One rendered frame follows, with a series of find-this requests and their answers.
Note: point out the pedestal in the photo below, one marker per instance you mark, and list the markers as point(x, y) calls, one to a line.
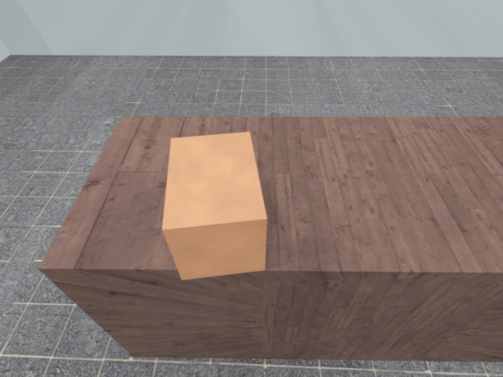
point(384, 242)

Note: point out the carton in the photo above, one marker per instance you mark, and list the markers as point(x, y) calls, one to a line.
point(214, 218)

